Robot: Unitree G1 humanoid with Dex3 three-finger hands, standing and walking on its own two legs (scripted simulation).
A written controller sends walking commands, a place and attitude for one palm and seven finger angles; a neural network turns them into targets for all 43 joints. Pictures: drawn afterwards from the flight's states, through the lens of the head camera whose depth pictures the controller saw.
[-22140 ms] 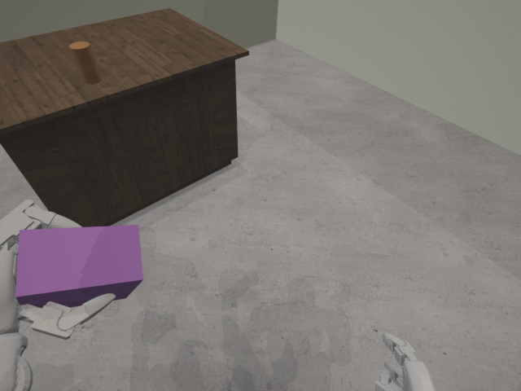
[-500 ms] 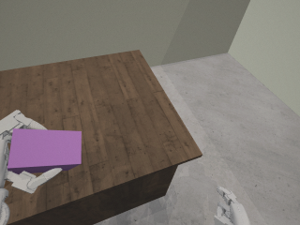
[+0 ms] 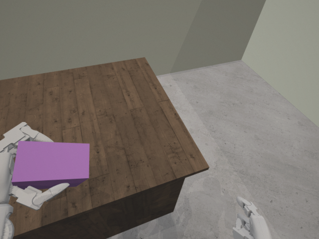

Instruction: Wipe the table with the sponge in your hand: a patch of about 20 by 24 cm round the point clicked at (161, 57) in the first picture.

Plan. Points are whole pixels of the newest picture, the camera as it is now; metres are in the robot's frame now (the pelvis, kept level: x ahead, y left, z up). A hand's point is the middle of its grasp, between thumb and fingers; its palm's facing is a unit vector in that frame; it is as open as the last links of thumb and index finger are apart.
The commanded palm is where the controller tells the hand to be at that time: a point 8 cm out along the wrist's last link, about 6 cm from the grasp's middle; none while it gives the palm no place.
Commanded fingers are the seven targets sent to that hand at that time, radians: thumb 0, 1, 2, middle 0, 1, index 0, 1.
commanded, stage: come to a stop and stand still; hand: left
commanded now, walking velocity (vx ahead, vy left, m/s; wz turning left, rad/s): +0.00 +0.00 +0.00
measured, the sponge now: (62, 167) +0.22 +0.21 +0.13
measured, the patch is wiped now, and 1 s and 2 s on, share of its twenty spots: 0.00 0.00 0.00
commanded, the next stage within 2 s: look again from close up in 0.12 s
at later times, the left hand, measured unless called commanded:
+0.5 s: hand (33, 166) +0.21 +0.25 +0.15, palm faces +0.33 -0.86 -0.39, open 10.2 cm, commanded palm +0.16 +0.29 +0.17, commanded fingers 0.00 0.10 1.30 -1.20 -1.60 -1.20 -1.60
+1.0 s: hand (54, 159) +0.22 +0.22 +0.16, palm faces +0.31 -0.87 -0.37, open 10.2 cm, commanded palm +0.17 +0.26 +0.17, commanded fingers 0.00 0.10 1.30 -1.20 -1.60 -1.20 -1.60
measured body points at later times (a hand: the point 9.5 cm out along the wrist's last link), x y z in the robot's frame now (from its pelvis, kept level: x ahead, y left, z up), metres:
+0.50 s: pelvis +0.00 +0.01 +0.00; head +0.01 +0.03 +0.45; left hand +0.18 +0.30 +0.17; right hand +0.18 -0.21 -0.07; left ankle +0.04 +0.09 -0.74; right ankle +0.01 -0.14 -0.74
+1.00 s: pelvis +0.00 -0.02 +0.00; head +0.01 +0.00 +0.45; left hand +0.20 +0.26 +0.18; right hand +0.18 -0.24 -0.07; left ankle +0.04 +0.09 -0.74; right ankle +0.01 -0.14 -0.74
